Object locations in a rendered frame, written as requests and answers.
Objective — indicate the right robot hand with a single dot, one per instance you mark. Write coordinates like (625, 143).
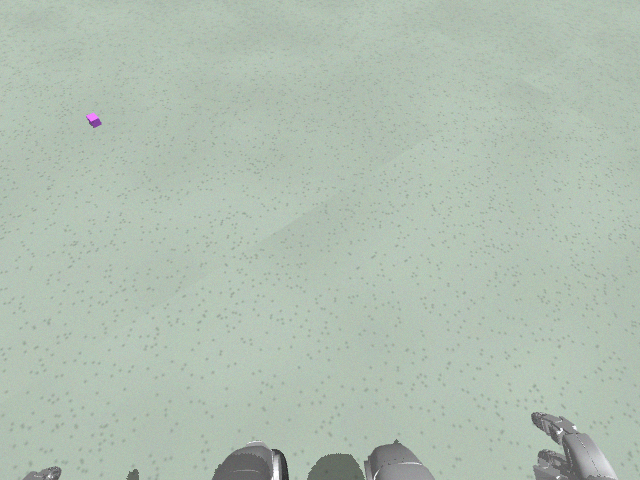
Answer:
(583, 458)

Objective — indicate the small box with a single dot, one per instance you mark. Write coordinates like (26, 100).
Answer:
(94, 120)

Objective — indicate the left robot foot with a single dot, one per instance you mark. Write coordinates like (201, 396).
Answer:
(283, 464)

